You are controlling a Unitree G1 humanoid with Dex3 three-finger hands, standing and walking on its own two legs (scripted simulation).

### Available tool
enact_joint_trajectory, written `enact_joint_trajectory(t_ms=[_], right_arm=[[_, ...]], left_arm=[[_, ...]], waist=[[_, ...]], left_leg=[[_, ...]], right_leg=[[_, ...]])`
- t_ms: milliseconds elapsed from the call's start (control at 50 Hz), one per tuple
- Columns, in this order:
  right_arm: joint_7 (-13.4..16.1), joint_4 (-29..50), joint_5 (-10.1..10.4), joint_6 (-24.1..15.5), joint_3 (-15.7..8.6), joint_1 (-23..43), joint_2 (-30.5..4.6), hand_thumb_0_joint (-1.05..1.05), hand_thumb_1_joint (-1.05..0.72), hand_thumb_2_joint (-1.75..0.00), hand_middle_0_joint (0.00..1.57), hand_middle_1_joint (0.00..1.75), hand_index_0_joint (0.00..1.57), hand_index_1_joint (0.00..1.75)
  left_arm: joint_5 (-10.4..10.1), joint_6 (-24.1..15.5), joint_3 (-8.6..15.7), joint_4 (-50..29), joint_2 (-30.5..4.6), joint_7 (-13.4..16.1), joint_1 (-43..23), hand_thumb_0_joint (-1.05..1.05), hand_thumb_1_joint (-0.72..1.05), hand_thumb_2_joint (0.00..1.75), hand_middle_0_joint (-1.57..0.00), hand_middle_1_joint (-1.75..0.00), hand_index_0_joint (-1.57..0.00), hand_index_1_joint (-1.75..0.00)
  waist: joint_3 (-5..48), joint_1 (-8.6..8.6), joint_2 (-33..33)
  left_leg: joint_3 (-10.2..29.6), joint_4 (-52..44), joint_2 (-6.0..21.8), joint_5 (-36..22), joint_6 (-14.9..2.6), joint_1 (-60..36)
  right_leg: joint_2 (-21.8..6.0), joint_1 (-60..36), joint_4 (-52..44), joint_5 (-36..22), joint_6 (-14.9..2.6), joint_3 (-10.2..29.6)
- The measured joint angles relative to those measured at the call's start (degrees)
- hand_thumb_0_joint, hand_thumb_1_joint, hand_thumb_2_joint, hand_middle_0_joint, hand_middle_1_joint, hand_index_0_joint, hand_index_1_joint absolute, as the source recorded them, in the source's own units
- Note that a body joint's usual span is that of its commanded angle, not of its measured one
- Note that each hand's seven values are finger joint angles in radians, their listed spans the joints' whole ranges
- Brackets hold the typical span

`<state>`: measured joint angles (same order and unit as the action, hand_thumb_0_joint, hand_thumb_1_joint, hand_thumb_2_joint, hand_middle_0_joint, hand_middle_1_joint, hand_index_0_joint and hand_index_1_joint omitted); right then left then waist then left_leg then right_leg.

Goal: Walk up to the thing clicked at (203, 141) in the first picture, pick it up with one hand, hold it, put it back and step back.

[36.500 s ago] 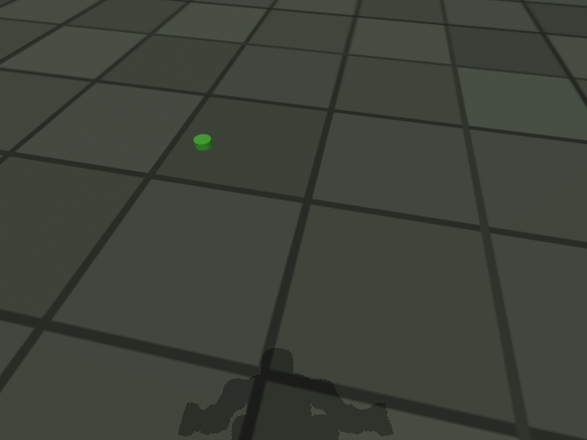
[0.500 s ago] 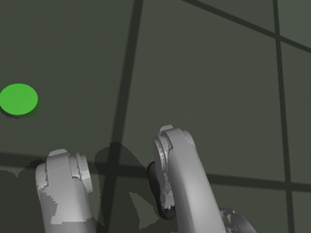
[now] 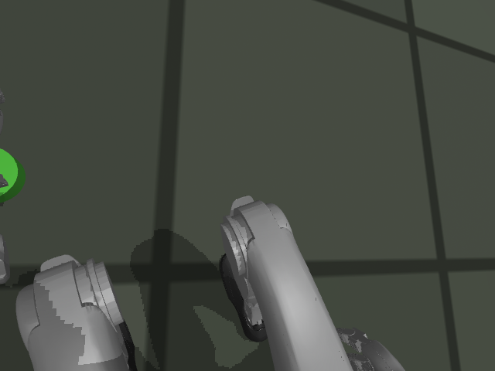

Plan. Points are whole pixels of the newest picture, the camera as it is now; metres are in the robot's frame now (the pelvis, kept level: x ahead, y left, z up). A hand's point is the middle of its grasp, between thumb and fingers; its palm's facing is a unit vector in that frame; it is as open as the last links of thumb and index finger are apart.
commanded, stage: approach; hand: left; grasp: from above
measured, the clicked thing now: out of the picture +0.49 +0.29 -0.30
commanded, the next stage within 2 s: close in in 0.20 s
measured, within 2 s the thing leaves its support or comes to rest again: neither
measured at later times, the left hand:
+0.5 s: hand out of the picture +0.48 +0.29 -0.19, palm faces -0.45 -0.11 -0.89, open 13.9 cm
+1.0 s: hand out of the picture +0.49 +0.30 -0.25, palm faces -0.44 -0.13 -0.89, open 14.0 cm
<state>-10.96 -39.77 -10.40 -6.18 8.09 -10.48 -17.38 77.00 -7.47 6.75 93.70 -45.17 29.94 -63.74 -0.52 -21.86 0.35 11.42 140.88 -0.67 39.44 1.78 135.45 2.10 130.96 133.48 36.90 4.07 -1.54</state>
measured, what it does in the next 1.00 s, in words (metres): stands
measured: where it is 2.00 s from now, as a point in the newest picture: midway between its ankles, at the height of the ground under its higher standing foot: (191, 342)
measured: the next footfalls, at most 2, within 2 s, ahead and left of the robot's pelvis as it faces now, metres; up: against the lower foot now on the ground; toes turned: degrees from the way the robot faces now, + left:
none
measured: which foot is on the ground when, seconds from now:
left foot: down 0.00-1.00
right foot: down 0.00-1.00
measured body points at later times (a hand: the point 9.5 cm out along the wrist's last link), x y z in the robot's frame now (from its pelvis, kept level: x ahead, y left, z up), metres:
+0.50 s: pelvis +0.00 +0.00 +0.00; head +0.25 +0.11 +0.36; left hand +0.50 +0.30 -0.14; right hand +0.06 -0.28 -0.07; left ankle +0.07 +0.13 -0.28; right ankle +0.11 -0.14 -0.28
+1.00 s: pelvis +0.00 +0.01 -0.02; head +0.28 +0.11 +0.32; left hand +0.51 +0.30 -0.20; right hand +0.00 -0.24 -0.07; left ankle +0.07 +0.13 -0.28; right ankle +0.11 -0.14 -0.28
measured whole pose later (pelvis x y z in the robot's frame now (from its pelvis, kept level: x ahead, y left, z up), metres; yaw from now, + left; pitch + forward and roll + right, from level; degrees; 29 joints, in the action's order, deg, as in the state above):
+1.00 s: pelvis +0.00 +0.01 -0.02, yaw -3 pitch +30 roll -14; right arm -14.0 -39.8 -14.9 -11.0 14.1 -10.2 -18.2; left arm 76.0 -10.7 9.3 99.7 -57.3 32.1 -63.6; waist -7.4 -23.9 5.4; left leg 14.5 146.6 -0.8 41.5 1.2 135.9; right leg 3.0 129.8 136.2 37.7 4.4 -3.8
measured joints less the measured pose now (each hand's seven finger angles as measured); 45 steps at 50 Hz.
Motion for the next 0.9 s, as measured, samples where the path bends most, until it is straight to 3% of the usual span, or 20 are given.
enact_joint_trajectory(t_ms=[120, 240, 280, 380, 420, 500, 580, 660, 780, 900], right_arm=[[-0.56, -0.40, 0.84, -0.22, 0.82, -1.07, -0.42, 0.00, -0.91, -0.90, 0.20, 0.30, 0.20, 0.30], [-0.06, -0.53, 0.68, 0.02, 0.43, -0.54, -0.28, 0.00, -0.91, -0.90, 0.21, 0.30, 0.20, 0.30], [0.24, -0.46, 0.47, 0.21, -0.20, -0.23, -0.26, 0.00, -0.91, -0.90, 0.21, 0.30, 0.20, 0.30], [0.70, -1.14, 0.39, 1.19, -0.96, 0.76, -0.34, 0.00, -0.91, -0.90, 0.20, 0.30, 0.20, 0.30], [0.68, -0.88, 0.35, 1.65, -0.55, 1.35, -0.43, 0.00, -0.91, -0.90, 0.20, 0.30, 0.20, 0.30], [0.74, 0.82, 0.17, 2.02, -0.08, 2.22, -0.69, 0.00, -0.91, -0.90, 0.20, 0.30, 0.20, 0.30], [0.26, 1.39, -0.46, 1.86, 0.45, 2.66, -0.82, 0.00, -0.91, -0.90, 0.20, 0.30, 0.20, 0.30], [-0.52, 1.12, -1.46, 0.33, 1.49, 2.85, -0.97, 0.00, -0.91, -0.90, 0.20, 0.30, 0.20, 0.30], [-1.49, 0.25, -2.74, -2.35, 3.19, 1.87, -0.85, 0.00, -0.90, -0.90, 0.20, 0.30, 0.20, 0.30], [-2.32, 0.06, -3.77, -4.39, 4.75, 0.75, -0.87, 0.00, -0.90, -0.90, 0.20, 0.30, 0.20, 0.30]], left_arm=[[-3.98, 1.63, 2.33, -3.51, -1.57, -2.23, 3.44, 0.00, -0.53, 1.00, -0.09, -1.08, -0.10, -1.07], [-7.18, -0.12, 2.70, -5.58, -5.03, -7.57, 5.00, 0.00, -0.54, 1.01, -0.09, -1.07, -0.09, -1.06], [-7.48, -1.19, 1.29, -6.34, -5.81, -9.43, 4.75, 0.00, -0.55, 1.02, -0.09, -1.07, -0.09, -1.07], [-6.74, -4.69, -5.03, -8.65, -4.50, -11.95, 3.30, 0.00, -0.55, 1.04, -0.09, -1.09, -0.09, -1.08], [-5.72, -6.29, -5.90, -8.58, -3.69, -11.37, 2.89, 0.00, -0.54, 1.04, -0.09, -1.09, -0.09, -1.09], [-2.40, -8.09, -3.42, -7.02, -2.91, -7.67, 3.50, 0.00, -0.53, 1.03, -0.09, -1.09, -0.10, -1.08], [1.05, -7.90, -1.59, -2.63, -3.25, -2.97, 3.25, 0.00, -0.52, 1.01, -0.09, -1.07, -0.09, -1.06], [2.86, -6.44, -1.27, 2.73, -4.93, 1.01, 1.83, 0.00, -0.52, 1.01, -0.08, -1.05, -0.09, -1.05], [2.08, -4.41, 0.18, 6.06, -7.81, 4.31, -0.09, 0.00, -0.51, 0.99, -0.08, -1.04, -0.09, -1.03], [0.31, -3.04, 2.08, 6.71, -10.76, 3.58, -0.67, 0.00, -0.50, 0.97, -0.08, -1.05, -0.09, -1.03]], waist=[[-1.28, 1.06, -0.25], [-1.58, 3.03, 0.03], [-1.51, 3.79, 0.34], [-1.21, 5.40, 1.70], [-1.22, 5.28, 2.21], [-1.50, 3.89, 2.59], [-1.33, 2.12, 3.05], [-2.11, 0.49, 3.58], [-4.37, -0.83, 4.40], [-6.19, -1.78, 4.65]], left_leg=[[-0.16, 0.40, 0.37, 0.41, 0.22, -0.50], [0.37, 0.80, -0.26, 0.53, 0.63, -0.66], [0.55, 0.91, -0.52, 0.53, 0.79, -0.59], [0.87, 1.01, -0.99, 0.79, 0.86, -1.04], [1.21, 1.09, -1.10, 0.94, 0.77, -1.37], [1.81, 1.30, -1.20, 1.09, 0.49, -1.82], [1.60, 1.51, -0.97, 0.77, 0.03, -1.47], [1.44, 2.30, -0.69, 0.19, -0.47, -0.64], [1.57, 3.66, -0.42, -0.36, -0.79, 0.64], [2.18, 4.88, -0.18, 0.58, -0.92, 1.09]], right_leg=[[0.40, 0.18, 0.65, -0.07, 0.82, 0.37], [-0.10, -0.27, 1.13, 0.46, 0.76, -0.04], [-0.32, -0.42, 1.22, 0.68, 0.63, -0.20], [-0.77, -1.54, 1.05, 1.31, 0.55, -0.56], [-0.86, -2.20, 0.81, 1.51, 0.29, -0.94], [-0.91, -3.23, 0.34, 1.53, -0.59, -1.69], [-0.70, -2.92, 0.36, 1.01, -1.11, -1.61], [-0.21, -2.14, 0.85, 0.38, -0.64, -1.35], [0.45, -0.89, 1.78, -0.43, -0.28, -1.26], [0.86, -0.52, 2.34, -0.09, 0.12, -1.64]])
